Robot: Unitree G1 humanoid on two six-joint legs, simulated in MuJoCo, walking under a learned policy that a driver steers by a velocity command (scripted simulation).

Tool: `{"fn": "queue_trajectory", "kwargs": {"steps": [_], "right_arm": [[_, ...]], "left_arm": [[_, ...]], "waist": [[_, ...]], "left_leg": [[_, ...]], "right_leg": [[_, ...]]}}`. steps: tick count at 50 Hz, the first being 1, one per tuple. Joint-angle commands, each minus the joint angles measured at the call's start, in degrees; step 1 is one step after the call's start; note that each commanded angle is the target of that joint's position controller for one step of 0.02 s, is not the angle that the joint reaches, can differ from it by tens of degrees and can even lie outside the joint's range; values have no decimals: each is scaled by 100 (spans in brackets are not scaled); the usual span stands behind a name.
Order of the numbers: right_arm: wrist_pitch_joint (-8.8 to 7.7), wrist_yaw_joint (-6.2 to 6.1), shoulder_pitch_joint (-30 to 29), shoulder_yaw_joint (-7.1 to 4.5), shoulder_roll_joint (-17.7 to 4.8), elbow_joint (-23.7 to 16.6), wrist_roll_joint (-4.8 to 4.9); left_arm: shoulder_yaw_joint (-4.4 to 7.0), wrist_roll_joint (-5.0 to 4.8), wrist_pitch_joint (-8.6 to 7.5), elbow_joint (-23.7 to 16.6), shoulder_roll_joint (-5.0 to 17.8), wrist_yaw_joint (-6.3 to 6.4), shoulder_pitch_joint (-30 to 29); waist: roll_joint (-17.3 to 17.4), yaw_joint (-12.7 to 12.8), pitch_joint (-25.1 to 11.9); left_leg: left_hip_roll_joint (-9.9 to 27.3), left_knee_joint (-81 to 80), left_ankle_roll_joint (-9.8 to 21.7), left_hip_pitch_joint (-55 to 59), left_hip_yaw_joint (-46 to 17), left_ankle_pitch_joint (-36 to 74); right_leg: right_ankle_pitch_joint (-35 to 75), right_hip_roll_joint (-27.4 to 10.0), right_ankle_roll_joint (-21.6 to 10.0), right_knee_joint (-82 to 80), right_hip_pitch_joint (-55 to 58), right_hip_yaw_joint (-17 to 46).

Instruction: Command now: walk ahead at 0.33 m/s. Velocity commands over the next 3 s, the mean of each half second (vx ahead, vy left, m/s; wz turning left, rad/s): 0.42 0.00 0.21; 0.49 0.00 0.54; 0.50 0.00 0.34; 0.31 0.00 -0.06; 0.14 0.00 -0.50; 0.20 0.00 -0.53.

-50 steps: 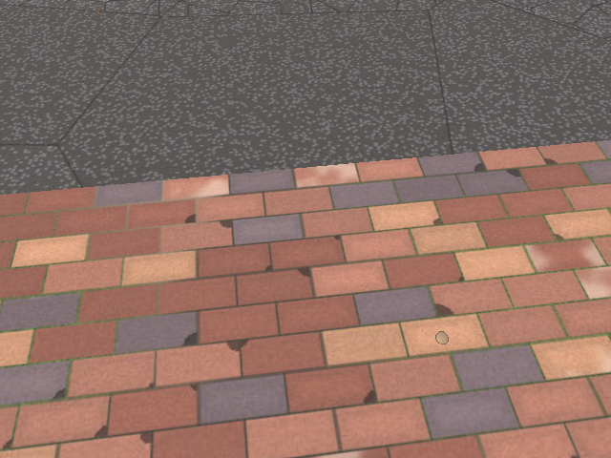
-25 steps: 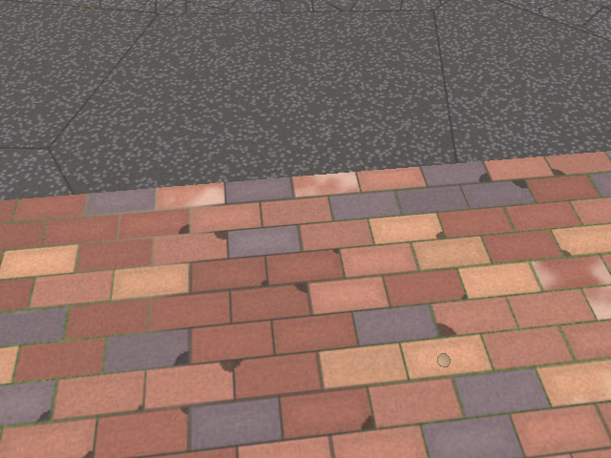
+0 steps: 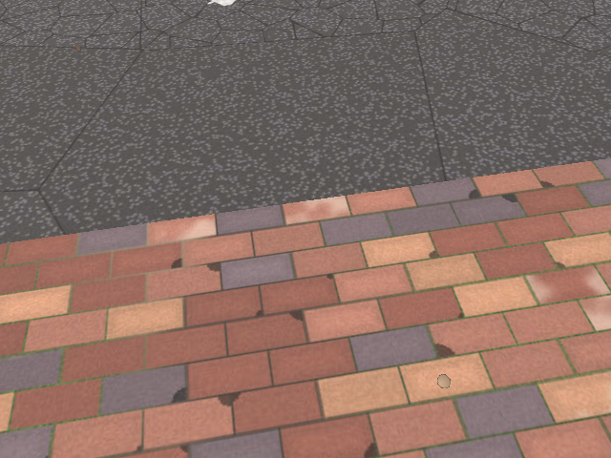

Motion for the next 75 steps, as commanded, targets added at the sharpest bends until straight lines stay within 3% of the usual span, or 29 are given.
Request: {"fn": "queue_trajectory", "kwargs": {"steps": [1, 2, 3, 4, 5, 7, 9, 15, 22, 25, 27, 28, 29, 30, 31, 32, 34, 37, 40, 47, 51, 52, 53, 54, 55, 57, 59, 67, 75], "right_arm": [[-37, -5, -1077, -123, -859, -597, 128], [7, -12, -959, -105, -762, -597, 110], [0, 0, -983, -29, -514, -657, 74], [-65, 6, -1122, 51, -265, -845, 46], [-150, 17, -1207, 65, -202, -977, 125], [-264, 69, -948, 37, -488, -912, 138], [-260, 71, -820, -52, -650, -768, 14], [-56, 182, -1600, 36, -179, -1059, 38], [-88, 400, -2704, 170, -145, -1677, 25], [-133, 502, -2680, 104, -311, -1867, 15], [-114, 520, -1613, -99, -689, -1693, 28], [-82, 481, -592, -289, -1039, -1443, 31], [1, 346, 322, -444, -1524, -1289, -12], [-14, 325, 175, -451, -1817, -1460, -111], [-37, 294, 252, -349, -1363, -1334, -160], [-95, 286, -95, -266, -1014, -1394, -129], [-185, 353, -1006, -130, -669, -1662, -84], [-181, 276, -1022, -112, -775, -1727, -73], [-180, 133, -617, -179, -1061, -1718, -95], [-44, 35, 159, -197, -1111, -1676, 25], [35, -22, 47, -204, -1115, -1801, -16], [30, -10, -52, -149, -962, -1878, -44], [-6, 27, -134, -26, -633, -2014, -121], [-74, 51, 688, 80, -317, -2162, 49], [-75, 39, 729, -9, -911, -2068, 131], [-9, 27, -105, -94, -1139, -2163, 18], [-4, 68, -248, -99, -891, -2233, -42], [-36, 178, -1065, 79, -457, -2500, -106], [-124, 315, -1810, 9, -745, -2799, -30]], "left_arm": [[155, 49, -168, 116, 261, -33, 777], [217, 122, -131, 361, 313, -45, 1247], [292, 155, -116, 484, 504, -51, 1844], [409, 89, -147, 381, 1101, -70, 2291], [384, 217, -250, 319, 1248, -102, 2025], [224, 132, -375, -21, 776, -146, 968], [170, 124, -351, -168, 663, -195, 626], [137, 311, -241, -8, 706, -46, 1288], [173, 216, -239, -69, 886, 32, 1356], [224, 206, -179, -176, 1119, 63, 1152], [285, 234, -87, -294, 1332, 116, 945], [294, 220, -78, -419, 1413, 99, 717], [233, 283, -174, -640, 1270, 56, 620], [-13, 222, -416, -893, 393, -108, 1204], [119, 28, -674, -1048, 908, -185, 514], [183, -121, -733, -1295, 1142, -176, 0], [299, 60, -628, -1323, 1207, -34, -143], [328, 213, -376, -1525, 983, 5, -21], [317, 311, -297, -1893, 952, 64, -800], [245, 146, -387, -2401, 943, -86, -2177], [362, 123, -533, -2414, 1247, -184, -1767], [446, 169, -560, -2283, 1412, -151, -1157], [538, 253, -565, -2191, 1748, -95, -210], [655, 313, -471, -2003, 2160, -95, 392], [553, 219, -434, -2077, 1619, -122, 325], [399, 216, -360, -2157, 1163, -132, -172], [328, 257, -341, -2058, 1006, -184, -434], [454, 106, -325, -1710, 1397, -203, -184], [496, -27, -106, -1375, 1700, -173, 249]], "waist": [[405, 691, 433], [111, 767, 380], [-660, 922, 174], [-1860, 1047, 245], [-1903, 834, 577], [-783, 294, 958], [-495, 136, 748], [-503, 381, 711], [-491, 521, 954], [-738, 234, 627], [-1082, -381, -104], [-1013, -904, -630], [-205, -1143, -1259], [1222, -390, -2149], [701, -713, -2074], [462, -561, -1193], [-500, 68, -442], [-181, 387, -115], [47, 196, 67], [371, -386, -70], [606, -15, -234], [572, 293, -583], [60, 704, -1364], [-1883, 408, -2143], [-1607, 466, -1885], [-439, 498, -628], [-499, 214, -119], [-543, 258, -3], [-747, 295, 145]], "left_leg": [[926, -1502, 641, -1475, -1060, -1046], [567, -868, 519, -1783, -602, -974], [231, 464, 325, -2219, -149, -643], [-183, 2186, 111, -3165, 290, -789], [-98, 3375, 261, -3752, -339, -1231], [477, 3923, 418, -4161, -578, -35], [685, 3422, 361, -3728, -519, 723], [440, 2472, 164, -3709, -451, 1736], [302, 863, 348, -3236, 162, 2175], [-55, 676, 625, -2486, 651, 1501], [-459, 645, 871, -1163, 860, 1057], [-534, 171, 1087, 301, 647, 1395], [524, 83, 1459, 2158, -1069, 1201], [2140, -806, 2724, 3812, -4751, 461], [1923, -1373, 2416, 3590, -4748, 327], [1695, -1424, 2092, 2769, -3692, 649], [1130, -1639, 1686, 857, -2417, 1604], [821, -1914, 1681, -424, -1861, 2009], [557, -1939, 1561, -859, -1497, 2287], [565, -1268, 1136, -64, -1973, 1437], [707, -480, 955, 415, -2600, 1564], [440, 138, 787, 213, -2441, 1837], [91, 1701, 564, -510, -1930, 1329], [-696, 3437, 194, -2580, -1110, -1206], [-206, 4361, 139, -3408, -1215, -1463], [152, 4556, 45, -3407, -997, -445], [399, 4020, 31, -2996, -931, -39], [615, 1574, -80, -2592, -329, 1352], [263, 63, 223, -1719, 9, 1175]], "right_leg": [[1180, 67, -42, -1474, 1204, -324], [1436, 273, 92, -1606, 1726, -420], [862, -384, -39, -2120, 2188, 612], [-422, -1763, -637, -3486, 2436, 2998], [-1385, -2351, -1163, -3990, 1909, 4481], [-667, -2016, -803, -3861, 1686, 3388], [1120, -1580, -358, -3863, 1655, 2060], [3377, -1204, -167, -3840, 1638, 388], [4056, -1390, -32, -3861, 1963, -505], [6765, -1506, 40, -2994, 2362, -811], [8540, -1532, 123, -1373, 2385, -913], [8230, -1354, 256, -40, 1756, -939], [5461, -948, 439, 1987, 47, -873], [5, 372, 703, 4141, -2261, -22], [167, 84, 431, 4530, -2806, 1035], [630, -195, 297, 4204, -3083, 889], [1194, -635, 377, 3183, -2353, 740], [1316, -817, 634, 2363, -1754, 596], [2258, -675, 881, 1076, -1821, 377], [3396, -99, 836, -1419, -1429, 467], [2643, 11, 527, -2009, -619, 503], [2671, -129, 323, -2126, 334, 533], [2563, -1066, -85, -1973, 1846, 1338], [1650, -2404, -1053, -2300, 3827, 3830], [488, -2595, -1011, -2559, 3720, 4571], [1176, -2002, -592, -2778, 2230, 2980], [2059, -1516, -505, -3111, 1201, 2075], [3318, -1240, -640, -3642, 867, 719], [3370, -1578, -358, -3114, 1420, 624]]}}
Next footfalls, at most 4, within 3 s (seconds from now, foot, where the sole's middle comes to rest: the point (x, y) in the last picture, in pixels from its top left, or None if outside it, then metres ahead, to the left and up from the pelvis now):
0.06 right None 0.04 -0.12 -0.77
0.58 left None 0.38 0.12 -0.77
1.06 right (314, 382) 0.70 0.03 -0.77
1.56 left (167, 367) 0.75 0.38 -0.77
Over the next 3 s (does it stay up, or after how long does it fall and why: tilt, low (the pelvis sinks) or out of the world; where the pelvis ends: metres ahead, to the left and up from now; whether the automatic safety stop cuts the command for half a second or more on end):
stays up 0.99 0.34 -0.01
